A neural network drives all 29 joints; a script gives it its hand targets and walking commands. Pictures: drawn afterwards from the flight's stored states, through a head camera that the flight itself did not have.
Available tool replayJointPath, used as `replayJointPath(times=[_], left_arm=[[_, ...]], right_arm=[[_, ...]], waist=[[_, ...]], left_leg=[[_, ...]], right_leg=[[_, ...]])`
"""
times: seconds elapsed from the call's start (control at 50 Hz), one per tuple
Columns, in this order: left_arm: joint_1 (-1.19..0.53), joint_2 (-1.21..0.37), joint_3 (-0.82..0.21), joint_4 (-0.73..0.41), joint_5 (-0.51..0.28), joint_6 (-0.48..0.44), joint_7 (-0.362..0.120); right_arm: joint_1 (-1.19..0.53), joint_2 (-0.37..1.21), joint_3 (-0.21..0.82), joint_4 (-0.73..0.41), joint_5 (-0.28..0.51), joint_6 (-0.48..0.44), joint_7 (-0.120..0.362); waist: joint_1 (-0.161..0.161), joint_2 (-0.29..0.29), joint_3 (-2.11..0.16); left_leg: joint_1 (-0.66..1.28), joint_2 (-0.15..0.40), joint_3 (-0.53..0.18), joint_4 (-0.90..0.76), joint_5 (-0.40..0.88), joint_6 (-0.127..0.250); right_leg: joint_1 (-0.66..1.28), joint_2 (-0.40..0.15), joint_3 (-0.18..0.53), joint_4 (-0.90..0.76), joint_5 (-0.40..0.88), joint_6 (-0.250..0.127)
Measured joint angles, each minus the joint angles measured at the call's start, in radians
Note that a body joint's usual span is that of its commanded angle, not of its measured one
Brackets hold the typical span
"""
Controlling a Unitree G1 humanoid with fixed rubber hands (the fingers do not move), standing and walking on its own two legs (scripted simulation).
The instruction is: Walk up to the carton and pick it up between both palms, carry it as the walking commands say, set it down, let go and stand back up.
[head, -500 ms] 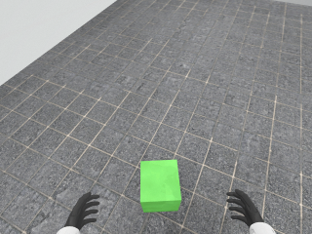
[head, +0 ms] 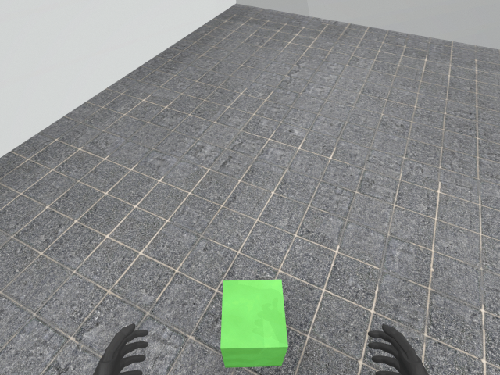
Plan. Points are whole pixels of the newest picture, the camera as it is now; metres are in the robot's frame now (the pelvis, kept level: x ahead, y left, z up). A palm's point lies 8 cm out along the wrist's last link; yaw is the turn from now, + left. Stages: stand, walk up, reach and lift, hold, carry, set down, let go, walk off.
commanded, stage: stand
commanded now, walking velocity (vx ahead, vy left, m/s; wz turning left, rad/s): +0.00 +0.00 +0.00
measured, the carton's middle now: (252, 324) +0.41 +0.00 -0.64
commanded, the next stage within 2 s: none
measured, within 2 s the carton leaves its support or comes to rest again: neither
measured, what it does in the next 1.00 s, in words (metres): shifts its weight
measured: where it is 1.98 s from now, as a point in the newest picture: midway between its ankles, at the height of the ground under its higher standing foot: outside the picture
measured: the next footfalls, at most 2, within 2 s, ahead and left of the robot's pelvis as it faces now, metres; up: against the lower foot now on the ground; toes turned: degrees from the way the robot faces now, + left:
none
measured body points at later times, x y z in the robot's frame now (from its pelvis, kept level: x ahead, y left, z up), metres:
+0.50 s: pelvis -0.02 +0.00 +0.00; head -0.10 +0.00 +0.44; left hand +0.08 +0.29 -0.10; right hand +0.08 -0.28 -0.10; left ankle -0.04 +0.11 -0.73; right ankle -0.03 -0.09 -0.73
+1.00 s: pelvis -0.06 +0.00 +0.00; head -0.12 +0.00 +0.45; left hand -0.01 +0.29 -0.13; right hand -0.02 -0.29 -0.13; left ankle -0.04 +0.11 -0.73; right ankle -0.03 -0.09 -0.73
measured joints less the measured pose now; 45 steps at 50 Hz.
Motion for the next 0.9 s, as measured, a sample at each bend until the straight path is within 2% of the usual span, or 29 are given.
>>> replayJointPath(times=[0.12,0.24,0.5,0.9], left_arm=[[0.004,0.04,0.0,0.201,0.014,-0.093,0.051],[0.056,0.081,0.028,0.308,0.022,-0.15,0.065],[0.077,0.085,0.03,0.42,0.025,-0.2,0.06],[0.052,0.1,-0.009,0.576,0.013,-0.203,0.053]], right_arm=[[0.007,-0.034,-0.006,0.194,-0.048,-0.072,-0.042],[0.049,-0.067,-0.034,0.29,-0.06,-0.128,-0.058],[0.082,-0.082,-0.024,0.38,-0.062,-0.173,-0.056],[0.082,-0.095,0.004,0.541,-0.052,-0.184,-0.05]], waist=[[0.006,0.002,-0.156],[0.002,-0.001,-0.275],[0.0,-0.006,-0.253],[-0.002,-0.007,-0.178]], left_leg=[[-0.062,-0.008,-0.002,0.035,-0.022,0.006],[-0.053,-0.015,-0.004,0.053,-0.042,0.011],[-0.047,-0.015,0.003,-0.003,0.029,0.009],[-0.092,-0.011,-0.001,-0.032,0.111,-0.003]], right_leg=[[-0.063,-0.004,-0.005,0.04,-0.027,-0.004],[-0.057,-0.009,-0.008,0.066,-0.054,-0.002],[-0.057,-0.015,-0.001,0.022,0.013,0.003],[-0.097,-0.016,-0.007,-0.016,0.1,0.002]])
